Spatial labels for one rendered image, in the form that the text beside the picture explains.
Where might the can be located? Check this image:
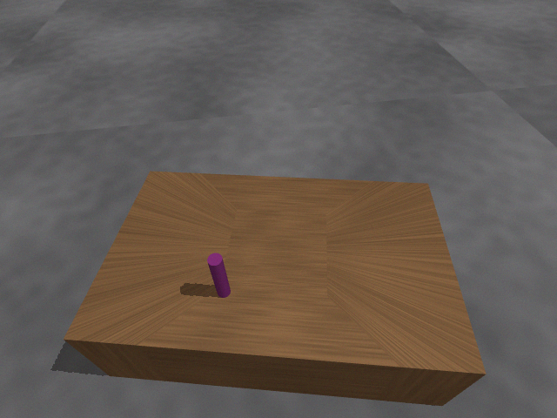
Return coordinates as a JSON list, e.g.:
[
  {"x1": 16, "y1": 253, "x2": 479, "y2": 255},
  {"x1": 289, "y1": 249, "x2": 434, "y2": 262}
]
[{"x1": 207, "y1": 253, "x2": 231, "y2": 298}]

